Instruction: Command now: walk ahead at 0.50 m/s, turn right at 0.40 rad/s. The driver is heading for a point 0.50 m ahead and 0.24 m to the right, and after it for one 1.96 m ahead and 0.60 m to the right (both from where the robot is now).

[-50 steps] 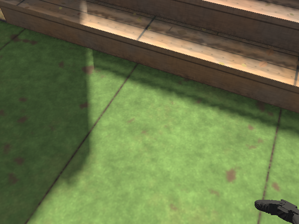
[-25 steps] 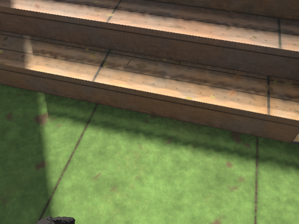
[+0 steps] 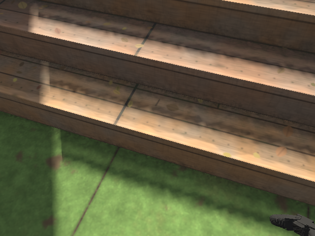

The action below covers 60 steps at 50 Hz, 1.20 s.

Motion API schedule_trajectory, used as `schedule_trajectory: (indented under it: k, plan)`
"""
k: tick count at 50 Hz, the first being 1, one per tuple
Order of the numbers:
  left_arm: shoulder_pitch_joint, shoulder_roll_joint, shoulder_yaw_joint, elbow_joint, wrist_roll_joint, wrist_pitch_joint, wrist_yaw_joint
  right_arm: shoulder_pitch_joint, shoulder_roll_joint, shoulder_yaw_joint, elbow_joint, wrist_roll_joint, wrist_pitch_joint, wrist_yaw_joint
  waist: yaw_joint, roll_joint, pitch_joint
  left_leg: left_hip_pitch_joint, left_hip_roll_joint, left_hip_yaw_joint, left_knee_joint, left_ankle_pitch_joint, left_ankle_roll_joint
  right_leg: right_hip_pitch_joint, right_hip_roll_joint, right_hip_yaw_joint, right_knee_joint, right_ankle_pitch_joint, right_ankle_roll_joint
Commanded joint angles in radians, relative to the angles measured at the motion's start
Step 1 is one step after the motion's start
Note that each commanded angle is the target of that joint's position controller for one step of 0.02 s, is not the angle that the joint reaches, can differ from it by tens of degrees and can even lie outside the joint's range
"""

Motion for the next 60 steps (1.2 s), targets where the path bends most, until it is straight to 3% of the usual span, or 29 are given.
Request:
schedule_trajectory:
  k: [1,2,3,4,5,6,7,10,17,23,26,28,29,30,31,32,33,35,38,41,42,47,50,51,52,53,55,57,60]
  plan:
    - [-0.027,0.181,0.046,-0.048,0.0,0.005,0.012,0.058,-0.146,-0.049,-0.04,0.002,-0.029,-0.001,-0.115,-0.137,-0.018,0.197,-0.021,0.017,-0.058,-0.072,0.038,-0.057,-0.251,0.185,0.073,0.397,-0.125]
    - [-0.029,0.145,0.033,-0.057,0.009,0.005,0.009,0.194,-0.193,-0.07,-0.005,-0.006,-0.033,-0.01,-0.177,-0.115,-0.119,0.413,0.009,0.003,-0.043,-0.076,0.075,-0.121,-0.189,0.148,0.246,0.424,-0.094]
    - [-0.03,0.074,0.009,-0.093,0.035,0.005,0.007,0.362,-0.261,-0.088,0.016,-0.022,-0.029,-0.019,-0.233,0.025,-0.292,0.7,0.199,-0.186,-0.007,-0.103,0.129,-0.297,-0.1,0.08,0.559,0.179,-0.054]
    - [0.095,0.001,-0.011,-0.122,0.005,-0.013,0.004,0.381,-0.307,-0.098,0.037,-0.024,-0.015,-0.013,-0.159,0.34,-0.382,0.941,0.381,-0.617,-0.137,-0.347,0.261,-0.645,0.012,0.027,0.849,-0.275,-0.011]
    - [0.05,0.117,0.014,-0.102,-0.016,-0.017,0.005,0.347,-0.197,-0.071,0.018,-0.018,-0.015,-0.011,-0.188,0.201,-0.295,0.863,0.351,-0.619,-0.193,-0.495,0.236,-0.735,-0.055,0.109,0.966,-0.246,-0.01]
    - [-0.034,0.166,0.032,-0.122,-0.024,-0.018,0.006,0.289,-0.147,-0.056,0.013,-0.013,-0.017,-0.013,-0.19,0.129,-0.171,0.743,0.318,-0.455,-0.209,-0.462,0.198,-0.764,-0.092,0.094,0.975,-0.149,-0.017]
    - [-0.07,0.151,0.032,-0.125,-0.017,-0.014,0.009,0.231,-0.13,-0.049,0.014,-0.018,-0.018,-0.012,-0.163,0.064,-0.11,0.628,0.279,-0.348,-0.234,-0.338,0.185,-0.726,-0.13,0.075,0.957,-0.071,-0.008]
    - [-0.072,0.099,0.035,-0.138,-0.011,0.011,0.001,0.157,-0.097,-0.044,0.034,-0.026,-0.027,-0.013,-0.107,0.088,-0.03,0.448,0.216,-0.141,-0.317,-0.161,0.181,-0.631,-0.186,0.067,0.874,0.027,0.008]
    - [-0.208,0.057,0.023,-0.21,-0.002,0.024,-0.025,0.17,-0.163,-0.065,0.083,-0.024,-0.023,-0.03,-0.122,0.024,0.023,0.45,0.201,0.111,-0.379,0.001,0.195,-0.67,-0.191,0.026,0.586,0.277,0.035]
    - [-0.38,0.061,0.015,-0.285,0.003,0.017,-0.054,0.237,-0.214,-0.081,0.121,0.002,0.005,-0.039,-0.169,0.014,0.059,0.581,0.232,0.219,-0.328,0.094,0.156,-0.64,-0.152,-0.065,0.37,0.284,-0.011]
    - [-0.323,0.108,0.037,-0.296,0.006,0.023,-0.06,0.223,-0.255,-0.094,0.123,0.014,0.026,-0.045,-0.105,0.053,0.0,0.637,0.243,0.258,-0.139,0.487,0.124,-0.512,-0.074,-0.132,0.347,0.132,-0.073]
    - [-0.043,0.198,0.092,-0.223,0.003,0.023,-0.045,0.212,-0.231,-0.083,0.11,0.006,0.04,-0.056,0.044,0.013,-0.145,0.492,0.178,0.299,0.267,0.56,0.072,-0.117,0.015,-0.142,0.257,0.193,-0.148]
    - [0.042,0.306,0.121,-0.199,0.001,0.03,-0.022,0.249,-0.135,-0.051,0.072,-0.035,0.032,-0.056,0.024,-0.198,-0.209,0.145,0.09,0.315,0.617,-0.002,0.011,0.184,-0.187,0.19,0.24,0.248,-0.234]
    - [0.0,0.351,0.117,-0.238,0.013,0.018,-0.023,0.272,-0.072,-0.02,0.03,-0.042,-0.007,-0.045,-0.046,-0.327,-0.352,-0.163,-0.1,0.102,0.867,-0.641,-0.025,0.388,-0.378,0.735,0.063,0.101,-0.409]
    - [0.005,0.262,0.09,-0.247,0.016,0.0,-0.032,0.165,-0.171,-0.04,0.02,0.001,-0.039,-0.026,0.019,-0.179,-0.335,-0.271,-0.045,-0.039,0.915,-0.587,-0.003,0.382,-0.37,0.701,-0.002,0.025,-0.365]
    - [-0.036,0.226,0.079,-0.248,0.013,-0.013,-0.03,0.11,-0.179,-0.037,0.0,0.019,-0.056,-0.02,0.003,-0.144,-0.213,-0.298,0.0,-0.025,0.855,-0.484,0.024,0.26,-0.338,0.557,-0.008,0.064,-0.323]
    - [-0.11,0.202,0.07,-0.257,0.01,-0.016,-0.029,0.114,-0.168,-0.034,0.014,-0.002,-0.057,-0.03,-0.051,-0.053,-0.134,-0.234,0.043,-0.023,0.762,-0.41,0.024,0.097,-0.295,0.452,-0.013,0.165,-0.284]
    - [-0.216,0.17,0.053,-0.295,0.027,-0.014,-0.021,0.15,-0.191,-0.047,0.029,-0.031,-0.03,-0.042,-0.124,-0.059,-0.078,-0.077,0.071,-0.022,0.666,-0.373,-0.003,-0.119,-0.259,0.322,-0.024,0.548,-0.259]
    - [-0.224,0.208,0.063,-0.298,0.025,-0.015,-0.006,0.167,-0.139,-0.033,0.013,-0.046,0.0,-0.05,-0.154,-0.058,-0.095,0.018,0.012,0.023,0.533,-0.32,-0.051,-0.242,-0.198,0.178,0.01,0.884,-0.253]
    - [-0.208,0.208,0.063,-0.298,0.004,0.016,0.021,0.101,-0.098,-0.013,-0.008,-0.039,0.009,-0.044,-0.125,-0.12,-0.126,0.109,-0.071,0.058,0.31,-0.148,-0.075,-0.285,-0.119,0.109,0.057,0.814,-0.184]
    - [-0.205,0.2,0.059,-0.297,0.013,0.032,0.026,0.105,-0.09,-0.01,0.003,-0.029,0.022,-0.044,-0.117,-0.154,-0.148,0.13,-0.092,0.061,0.306,-0.133,-0.085,-0.275,-0.121,0.119,0.082,0.771,-0.165]
    - [-0.228,0.156,0.037,-0.317,0.022,0.07,0.053,0.051,-0.146,-0.016,-0.021,-0.03,0.046,-0.04,-0.093,-0.189,-0.111,0.003,-0.084,-0.006,0.273,-0.292,-0.071,-0.115,-0.234,0.366,0.174,0.717,-0.143]
    - [-0.294,0.178,0.037,-0.334,0.018,0.085,0.064,0.129,-0.165,-0.025,-0.007,-0.042,0.023,-0.036,-0.16,-0.181,-0.147,0.226,-0.103,0.01,-0.111,-0.051,-0.026,-0.064,-0.13,0.336,0.333,0.842,-0.057]
    - [-0.288,0.154,0.028,-0.338,0.02,0.081,0.057,0.211,-0.188,-0.035,0.015,-0.054,0.013,-0.038,-0.185,-0.144,-0.18,0.424,-0.03,-0.038,-0.175,0.191,0.016,-0.163,-0.065,0.295,0.483,0.696,-0.011]
    - [-0.203,0.045,0.0,-0.343,0.056,0.074,0.044,0.24,-0.243,-0.039,0.02,-0.069,0.015,-0.046,-0.119,0.109,-0.216,0.68,0.232,-0.303,-0.061,0.83,0.141,-0.458,0.084,0.2,0.759,-0.224,0.04]
    - [-0.052,0.101,0.013,-0.328,0.035,0.065,0.028,0.265,-0.234,-0.041,0.015,-0.078,0.022,-0.036,-0.065,0.146,-0.285,0.679,0.442,-0.552,-0.052,0.933,0.319,-0.55,0.119,0.217,1.009,-0.453,0.089]
    - [-0.1,0.223,0.053,-0.291,0.013,0.094,0.021,0.139,-0.151,-0.029,-0.042,-0.057,0.039,-0.029,-0.073,0.022,-0.158,0.537,0.342,-0.341,-0.053,0.581,0.314,-0.613,0.031,0.157,1.195,-0.343,0.158]
    - [-0.187,0.188,0.048,-0.308,0.018,0.13,0.03,0.107,-0.116,-0.014,-0.054,-0.046,0.067,-0.04,-0.078,0.021,-0.084,0.392,0.224,-0.215,-0.081,0.36,0.271,-0.59,0.007,0.125,1.181,-0.251,0.192]
    - [-0.209,0.05,0.004,-0.325,0.019,0.131,0.024,0.12,-0.062,0.018,-0.047,-0.045,0.078,-0.048,-0.066,0.07,-0.097,0.333,0.137,-0.099,-0.107,0.309,0.256,-0.45,0.004,0.103,0.922,-0.196,0.196]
